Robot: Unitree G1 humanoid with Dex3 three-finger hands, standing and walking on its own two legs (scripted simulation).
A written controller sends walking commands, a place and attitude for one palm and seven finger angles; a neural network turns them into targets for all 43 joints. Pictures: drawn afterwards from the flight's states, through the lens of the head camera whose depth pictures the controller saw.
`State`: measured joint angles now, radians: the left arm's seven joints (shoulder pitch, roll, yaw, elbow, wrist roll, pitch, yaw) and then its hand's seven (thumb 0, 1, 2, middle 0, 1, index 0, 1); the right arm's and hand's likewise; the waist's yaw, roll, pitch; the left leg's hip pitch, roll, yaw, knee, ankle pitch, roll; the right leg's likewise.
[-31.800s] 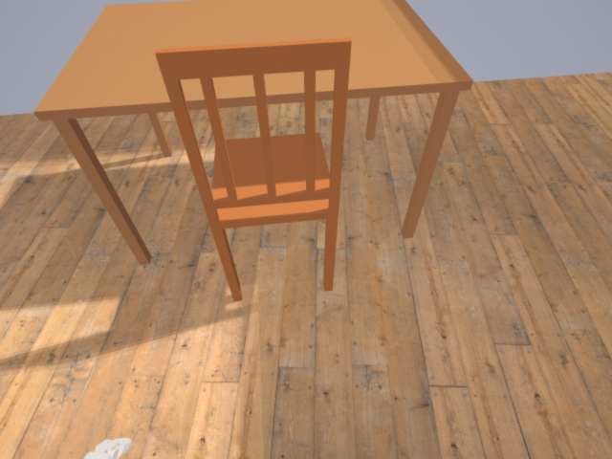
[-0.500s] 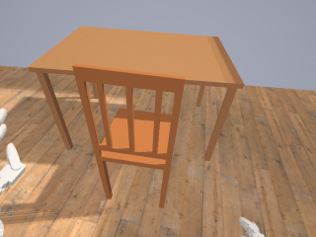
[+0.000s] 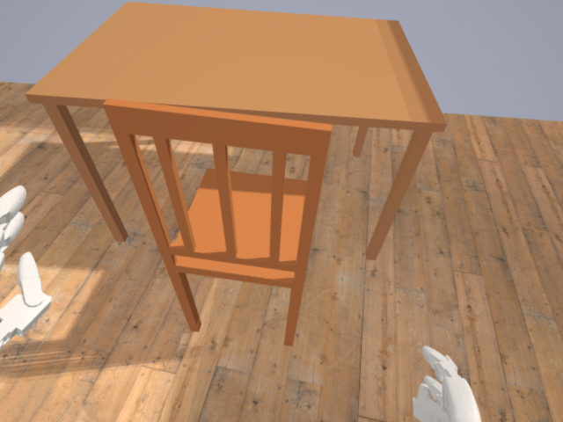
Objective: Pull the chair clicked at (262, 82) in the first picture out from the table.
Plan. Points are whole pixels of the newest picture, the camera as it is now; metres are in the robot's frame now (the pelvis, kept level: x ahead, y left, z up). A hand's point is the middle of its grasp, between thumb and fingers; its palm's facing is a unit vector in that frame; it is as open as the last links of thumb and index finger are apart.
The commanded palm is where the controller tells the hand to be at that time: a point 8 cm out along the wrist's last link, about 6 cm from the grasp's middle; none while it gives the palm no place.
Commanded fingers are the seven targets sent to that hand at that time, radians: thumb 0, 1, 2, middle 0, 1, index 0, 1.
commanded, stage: stop stepping back and stand still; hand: left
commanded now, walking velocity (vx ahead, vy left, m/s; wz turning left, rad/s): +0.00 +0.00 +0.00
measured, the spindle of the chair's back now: (227, 207) +0.54 +0.15 -0.07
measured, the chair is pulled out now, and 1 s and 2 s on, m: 0.17 0.17 0.17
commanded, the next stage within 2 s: let the arm hang, fingers relaxed in 0.08 s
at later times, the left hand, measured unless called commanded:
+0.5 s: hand out of the picture +0.01 +0.17 -0.18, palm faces +0.02 -0.98 -0.17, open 7.2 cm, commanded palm none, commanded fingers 0.00 0.90 0.90 -0.20 -0.30 -0.20 -0.30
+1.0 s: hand out of the picture -0.05 +0.17 -0.17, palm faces +0.03 -0.97 -0.23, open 7.3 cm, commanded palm none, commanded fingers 0.00 0.90 0.90 -0.20 -0.30 -0.20 -0.30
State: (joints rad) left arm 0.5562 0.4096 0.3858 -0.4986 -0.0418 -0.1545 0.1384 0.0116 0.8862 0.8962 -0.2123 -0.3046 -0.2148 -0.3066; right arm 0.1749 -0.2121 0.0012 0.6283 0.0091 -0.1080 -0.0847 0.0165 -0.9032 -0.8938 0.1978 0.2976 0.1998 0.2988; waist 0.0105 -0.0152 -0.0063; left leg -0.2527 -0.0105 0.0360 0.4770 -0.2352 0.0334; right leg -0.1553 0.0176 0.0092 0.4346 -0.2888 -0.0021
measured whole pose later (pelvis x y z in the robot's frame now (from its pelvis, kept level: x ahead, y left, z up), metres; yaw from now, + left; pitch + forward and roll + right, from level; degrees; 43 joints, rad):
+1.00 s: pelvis -0.03 +0.00 +0.00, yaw +1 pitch -1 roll +0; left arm 0.28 0.15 -0.01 1.17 0.01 -0.01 0.04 0.00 0.91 0.90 -0.20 -0.30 -0.20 -0.30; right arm 0.26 -0.16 0.00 1.14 -0.02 0.01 -0.04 0.02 -0.92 -0.89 0.20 0.30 0.20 0.30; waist -0.01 0.04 0.02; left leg -0.23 -0.03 0.02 0.38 -0.14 0.03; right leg -0.16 0.00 -0.01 0.41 -0.24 -0.01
